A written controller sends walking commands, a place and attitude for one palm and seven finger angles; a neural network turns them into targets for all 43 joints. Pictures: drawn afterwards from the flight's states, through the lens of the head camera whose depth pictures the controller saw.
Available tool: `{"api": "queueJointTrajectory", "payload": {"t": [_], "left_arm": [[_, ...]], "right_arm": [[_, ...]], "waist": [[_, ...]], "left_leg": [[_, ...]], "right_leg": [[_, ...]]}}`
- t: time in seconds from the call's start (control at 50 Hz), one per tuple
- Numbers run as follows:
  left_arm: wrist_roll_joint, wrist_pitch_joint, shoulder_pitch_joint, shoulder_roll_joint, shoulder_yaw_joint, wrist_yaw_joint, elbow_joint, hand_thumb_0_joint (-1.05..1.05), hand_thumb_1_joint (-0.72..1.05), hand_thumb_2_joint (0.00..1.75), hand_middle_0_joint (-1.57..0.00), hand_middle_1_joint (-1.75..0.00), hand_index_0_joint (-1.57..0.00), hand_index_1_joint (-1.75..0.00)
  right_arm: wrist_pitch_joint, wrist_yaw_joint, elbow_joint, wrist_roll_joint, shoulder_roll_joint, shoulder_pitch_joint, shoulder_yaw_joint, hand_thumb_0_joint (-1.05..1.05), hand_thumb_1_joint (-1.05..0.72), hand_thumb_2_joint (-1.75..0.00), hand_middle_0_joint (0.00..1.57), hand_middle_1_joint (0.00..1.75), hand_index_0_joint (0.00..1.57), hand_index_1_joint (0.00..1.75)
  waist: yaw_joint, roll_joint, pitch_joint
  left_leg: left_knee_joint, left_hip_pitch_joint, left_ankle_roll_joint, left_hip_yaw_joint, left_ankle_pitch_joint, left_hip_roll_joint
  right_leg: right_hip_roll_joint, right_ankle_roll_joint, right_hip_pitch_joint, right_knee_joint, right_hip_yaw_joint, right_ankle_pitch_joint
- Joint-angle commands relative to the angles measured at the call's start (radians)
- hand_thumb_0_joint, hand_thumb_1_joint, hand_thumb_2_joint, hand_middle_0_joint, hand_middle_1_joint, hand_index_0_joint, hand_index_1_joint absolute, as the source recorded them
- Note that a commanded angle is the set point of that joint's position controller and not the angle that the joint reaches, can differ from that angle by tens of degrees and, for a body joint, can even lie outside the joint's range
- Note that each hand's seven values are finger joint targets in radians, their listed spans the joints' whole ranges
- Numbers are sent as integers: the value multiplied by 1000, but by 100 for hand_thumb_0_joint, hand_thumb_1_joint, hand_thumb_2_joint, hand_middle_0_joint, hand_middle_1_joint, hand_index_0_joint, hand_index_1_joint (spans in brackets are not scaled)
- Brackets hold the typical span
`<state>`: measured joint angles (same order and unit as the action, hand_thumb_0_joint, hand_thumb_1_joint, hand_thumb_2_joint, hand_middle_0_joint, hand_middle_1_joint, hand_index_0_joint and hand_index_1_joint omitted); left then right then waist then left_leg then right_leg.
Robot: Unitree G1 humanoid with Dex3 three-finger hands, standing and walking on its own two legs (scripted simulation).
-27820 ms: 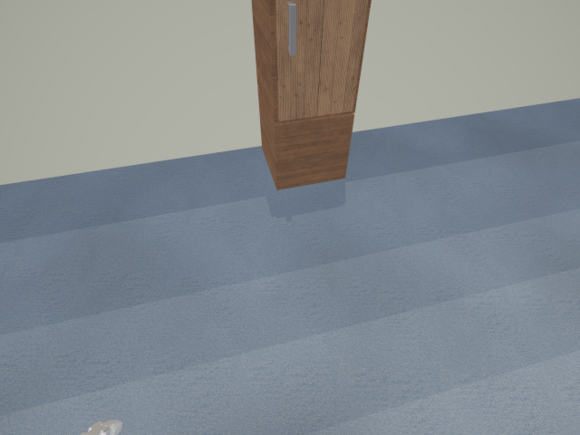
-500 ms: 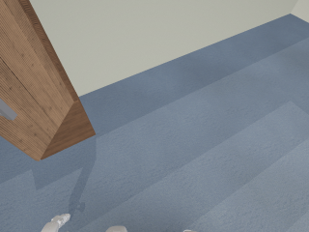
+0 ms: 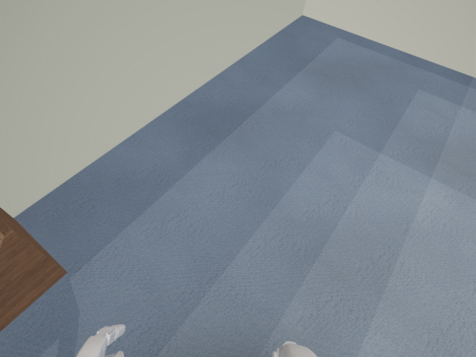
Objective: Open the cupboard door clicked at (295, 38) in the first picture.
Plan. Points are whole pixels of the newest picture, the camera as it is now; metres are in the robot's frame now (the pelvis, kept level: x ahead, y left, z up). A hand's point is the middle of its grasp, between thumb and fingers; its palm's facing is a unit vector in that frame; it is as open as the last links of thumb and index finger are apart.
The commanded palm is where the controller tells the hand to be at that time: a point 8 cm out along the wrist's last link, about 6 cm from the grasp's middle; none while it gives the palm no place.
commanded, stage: walk to a spot facing it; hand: left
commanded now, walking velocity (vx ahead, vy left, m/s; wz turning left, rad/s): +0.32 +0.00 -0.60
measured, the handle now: out of the picture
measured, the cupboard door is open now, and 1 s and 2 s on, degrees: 47 47 47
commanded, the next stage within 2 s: turn to face it in 1.14 s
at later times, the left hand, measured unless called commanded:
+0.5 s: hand (169, 291) +0.27 +0.16 -0.19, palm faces -0.23 -0.96 -0.16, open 7.4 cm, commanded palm none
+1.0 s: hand (235, 203) +0.49 +0.02 -0.17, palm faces -0.33 -0.92 -0.20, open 7.2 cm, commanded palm none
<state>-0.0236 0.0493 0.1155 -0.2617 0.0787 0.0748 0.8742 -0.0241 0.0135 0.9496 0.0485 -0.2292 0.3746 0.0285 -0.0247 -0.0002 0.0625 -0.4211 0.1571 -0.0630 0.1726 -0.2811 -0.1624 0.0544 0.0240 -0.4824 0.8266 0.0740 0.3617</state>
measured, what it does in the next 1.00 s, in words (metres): walks ahead, turning right: right foot, then left foot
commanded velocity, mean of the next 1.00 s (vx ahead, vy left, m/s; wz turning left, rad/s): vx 0.36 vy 0.00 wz -0.29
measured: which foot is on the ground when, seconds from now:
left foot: down 0.00-0.08, up 0.10-0.38, down 0.40-0.76, up 0.78-1.00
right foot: up 0.00-0.06, down 0.08-0.38, up 0.40-0.74, down 0.76-1.00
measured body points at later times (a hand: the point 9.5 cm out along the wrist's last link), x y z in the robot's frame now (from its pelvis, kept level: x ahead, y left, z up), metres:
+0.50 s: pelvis +0.19 -0.02 -0.01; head +0.22 -0.01 +0.44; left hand +0.28 +0.21 -0.18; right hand +0.21 -0.28 -0.14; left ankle +0.24 +0.09 -0.74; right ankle +0.08 -0.13 -0.66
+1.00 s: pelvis +0.39 -0.14 +0.00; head +0.42 -0.15 +0.45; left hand +0.51 +0.07 -0.16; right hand +0.33 -0.38 -0.15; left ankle +0.50 -0.02 -0.70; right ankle +0.32 -0.21 -0.74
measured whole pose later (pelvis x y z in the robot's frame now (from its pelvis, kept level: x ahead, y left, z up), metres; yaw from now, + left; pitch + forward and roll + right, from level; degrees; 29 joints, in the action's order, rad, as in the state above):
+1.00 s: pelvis +0.39 -0.14 +0.00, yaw -22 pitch +1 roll +0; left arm -0.02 -0.06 0.25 -0.20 0.07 0.00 1.05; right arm -0.02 -0.02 1.01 0.03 -0.18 0.23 0.05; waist -0.01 -0.03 0.05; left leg -0.80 0.49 -0.05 0.10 -0.28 -0.14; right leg -0.01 -0.05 -0.14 0.40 0.08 0.28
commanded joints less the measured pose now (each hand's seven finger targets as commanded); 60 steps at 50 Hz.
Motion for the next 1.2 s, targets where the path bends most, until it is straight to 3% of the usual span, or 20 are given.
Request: {"api": "queueJointTrajectory", "payload": {"t": [0.0,0.02,0.06,0.1,0.16,0.32,0.34,0.38,0.42,0.54,0.68,0.7,0.74,0.76,0.84,1.04,1.06,1.1,1.14,1.18], "left_arm": [[-1,-42,-62,-45,4,7,-78,0,90,90,-20,-30,-20,-30],[-3,-48,59,-79,16,0,-34,0,90,90,-20,-30,-20,-30],[2,-66,351,-295,69,-39,52,0,90,90,-20,-30,-20,-30],[18,-64,238,-260,63,-56,27,0,90,90,-20,-30,-20,-30],[1,-80,91,-155,33,-69,-9,0,90,90,-20,-30,-20,-30],[4,-93,79,-145,36,-52,29,0,90,90,-20,-30,-20,-30],[5,-92,78,-104,27,-50,23,0,90,90,-20,-30,-20,-30],[11,-94,83,-18,3,-44,-17,0,90,90,-20,-30,-20,-30],[-5,-99,3,-36,14,-36,-34,0,90,90,-20,-30,-20,-30],[-3,-72,0,33,-12,-11,1,0,90,90,-20,-30,-20,-30],[-8,-73,50,-12,4,-16,39,0,90,90,-20,-30,-20,-30],[-10,-80,176,-52,17,-23,83,0,90,90,-20,-30,-20,-30],[3,-89,412,-239,62,-54,145,0,90,90,-20,-30,-20,-30],[13,-82,360,-211,56,-68,141,0,90,90,-20,-30,-20,-30],[6,-106,155,-61,10,-79,101,0,90,90,-20,-30,-20,-30],[13,-127,205,-81,13,-68,175,0,90,90,-20,-30,-20,-30],[11,-125,209,-46,8,-67,168,0,90,90,-20,-30,-20,-30],[15,-125,188,1,-14,-62,111,0,90,90,-20,-30,-20,-30],[1,-121,100,5,-8,-63,93,0,90,90,-20,-30,-20,-30],[-2,-97,101,18,-5,-50,100,0,90,90,-20,-30,-20,-30]], "right_arm": [[-20,1,-49,-7,-209,16,56,0,-90,-90,20,30,20,30],[-19,-2,-57,-13,-200,-12,55,0,-90,-90,20,30,20,30],[-24,-18,-160,-41,-80,-172,24,0,-90,-90,20,30,20,30],[-26,-23,-171,-39,-119,-210,38,0,-90,-90,20,30,20,30],[-7,-23,-103,-21,-104,-165,48,0,-90,-90,20,30,20,30],[-36,-26,-64,-25,-76,-82,46,0,-90,-90,20,30,20,30],[-45,-13,-33,-23,-121,5,56,0,-90,-90,20,30,20,30],[-49,7,-1,3,-274,218,84,0,-90,-90,20,30,20,30],[-44,3,-40,-2,-216,97,70,0,-90,-90,20,30,20,30],[-67,8,6,-10,-114,45,40,0,-90,-90,20,30,20,30],[-35,-5,39,-11,-119,27,41,0,-90,-90,20,30,20,30],[-35,-8,37,-18,-102,7,36,0,-90,-90,20,30,20,30],[-42,-19,-35,-44,-35,-73,18,0,-90,-90,20,30,20,30],[-35,-20,-32,-37,-66,-124,33,0,-90,-90,20,30,20,30],[-16,-21,27,-20,-20,-90,33,0,-90,-90,20,30,20,30],[-48,-31,36,-20,-30,-81,37,0,-90,-90,20,30,20,30],[-52,-22,69,-15,-93,29,55,0,-90,-90,20,30,20,30],[-43,-1,105,-2,-225,234,79,0,-90,-90,20,30,20,30],[-41,-2,71,-8,-171,105,65,0,-90,-90,20,30,20,30],[-47,3,48,-11,-96,-22,44,0,-90,-90,20,30,20,30]], "waist": [[-1,157,-75],[63,73,-108],[201,-383,-150],[140,-222,-44],[39,-212,-54],[-31,-84,-50],[-68,26,-87],[-140,383,-191],[-80,102,-32],[-15,191,-85],[45,81,-55],[110,4,-93],[203,-384,-194],[178,-219,-88],[34,-159,-19],[-23,-56,-61],[-69,71,-108],[-132,287,-224],[-82,115,-72],[-16,163,49]], "left_leg": [[34,-3,109,-29,72,-176],[-139,106,77,22,91,-131],[-715,620,2,35,-383,79],[-800,704,7,-161,-244,-12],[-660,443,-8,-146,-102,-4],[-112,10,-2,-43,93,110],[-50,-150,19,-90,32,76],[210,-322,202,-704,-265,-362],[259,-90,248,-654,-306,-349],[167,-98,142,-110,304,-133],[45,58,115,-35,131,-129],[-140,160,87,16,184,-76],[-725,562,34,7,-362,97],[-820,613,49,-113,-286,44],[-648,424,15,-133,-103,-28],[-63,62,42,-10,146,98],[-39,-151,82,-121,133,30],[144,-353,281,-629,62,-351],[182,-117,278,-538,-9,-318],[229,72,208,-357,-8,-254]], "right_leg": [[-45,-24,185,-244,78,-14],[-70,-50,390,-325,71,-64],[356,-248,691,-590,-649,43],[343,-304,547,-626,-602,171],[200,-218,303,-590,-346,-86],[98,-167,132,-486,-276,-14],[45,-136,61,-332,-240,-48],[-119,-52,-226,280,-73,247],[4,-54,-279,437,-122,111],[31,-25,-103,87,-17,-73],[-46,-55,285,-257,80,-146],[-32,-86,484,-300,27,-111],[388,-275,732,-610,-645,127],[378,-291,649,-638,-611,134],[251,-222,312,-623,-270,-199],[126,-148,332,-414,-112,-436],[75,-113,186,-210,-84,-401],[-83,-57,-121,341,-21,210],[7,-56,-207,480,-85,127],[71,-37,-155,380,-97,31]]}}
